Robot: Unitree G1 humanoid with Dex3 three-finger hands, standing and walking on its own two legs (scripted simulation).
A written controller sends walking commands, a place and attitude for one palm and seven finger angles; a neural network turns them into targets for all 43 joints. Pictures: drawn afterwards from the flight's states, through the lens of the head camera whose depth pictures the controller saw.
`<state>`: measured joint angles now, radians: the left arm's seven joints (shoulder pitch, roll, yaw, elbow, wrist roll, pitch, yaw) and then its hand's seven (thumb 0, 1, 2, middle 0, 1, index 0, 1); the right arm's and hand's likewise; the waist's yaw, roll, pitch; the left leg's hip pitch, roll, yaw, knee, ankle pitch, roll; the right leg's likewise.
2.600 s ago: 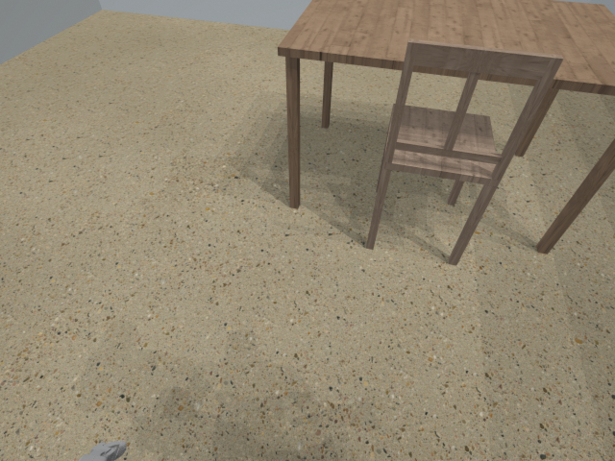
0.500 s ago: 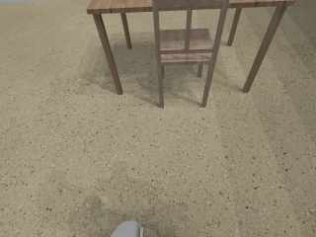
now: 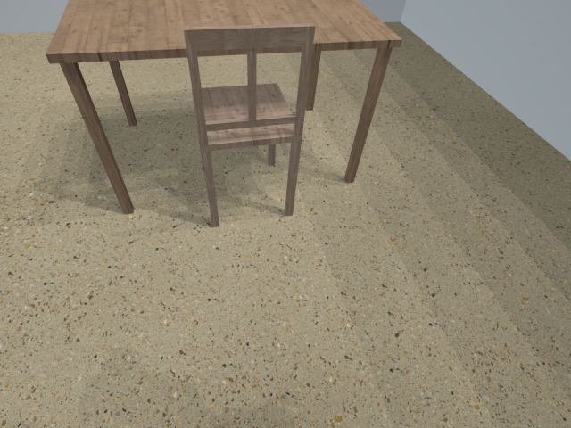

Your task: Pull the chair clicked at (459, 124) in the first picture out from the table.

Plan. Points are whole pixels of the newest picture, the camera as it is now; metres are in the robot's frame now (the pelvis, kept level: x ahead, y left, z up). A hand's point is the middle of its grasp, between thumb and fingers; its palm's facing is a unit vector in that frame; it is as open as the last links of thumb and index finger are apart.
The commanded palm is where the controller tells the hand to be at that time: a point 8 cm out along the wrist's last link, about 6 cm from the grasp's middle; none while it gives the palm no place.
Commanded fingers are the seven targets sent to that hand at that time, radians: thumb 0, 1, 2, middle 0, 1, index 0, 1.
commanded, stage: walk to a spot facing it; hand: left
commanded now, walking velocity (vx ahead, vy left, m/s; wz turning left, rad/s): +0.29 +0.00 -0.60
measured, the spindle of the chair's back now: (252, 85) +1.11 +0.20 -0.10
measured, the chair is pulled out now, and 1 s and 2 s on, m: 0.00 0.00 0.00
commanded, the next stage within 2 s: turn to face it in 1.36 s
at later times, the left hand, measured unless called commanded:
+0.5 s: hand (266, 320) +0.36 +0.06 -0.19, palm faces -0.42 -0.90 -0.12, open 7.4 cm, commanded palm none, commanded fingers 0.00 0.90 0.90 -0.20 -0.30 -0.20 -0.30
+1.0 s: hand (256, 277) +0.45 +0.09 -0.19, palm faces -0.38 -0.90 -0.20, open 7.3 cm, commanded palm none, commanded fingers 0.00 0.90 0.90 -0.20 -0.30 -0.20 -0.30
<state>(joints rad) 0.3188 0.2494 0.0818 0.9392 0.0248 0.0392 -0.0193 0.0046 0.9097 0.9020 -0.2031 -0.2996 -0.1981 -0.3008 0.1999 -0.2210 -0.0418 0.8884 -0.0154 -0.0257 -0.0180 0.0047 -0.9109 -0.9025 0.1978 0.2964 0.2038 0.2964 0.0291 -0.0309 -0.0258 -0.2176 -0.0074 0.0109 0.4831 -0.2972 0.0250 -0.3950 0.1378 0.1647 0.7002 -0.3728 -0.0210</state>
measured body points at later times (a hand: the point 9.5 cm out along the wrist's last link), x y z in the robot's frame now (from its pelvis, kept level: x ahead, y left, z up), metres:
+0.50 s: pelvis +0.17 -0.05 -0.03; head +0.23 -0.05 +0.41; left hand +0.38 +0.11 -0.18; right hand -0.05 -0.18 -0.15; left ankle -0.01 +0.10 -0.69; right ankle +0.23 -0.12 -0.74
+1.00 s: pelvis +0.40 -0.09 -0.02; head +0.43 -0.09 +0.43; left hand +0.47 +0.14 -0.17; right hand +0.44 -0.36 -0.13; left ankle +0.52 -0.04 -0.74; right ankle +0.23 -0.12 -0.72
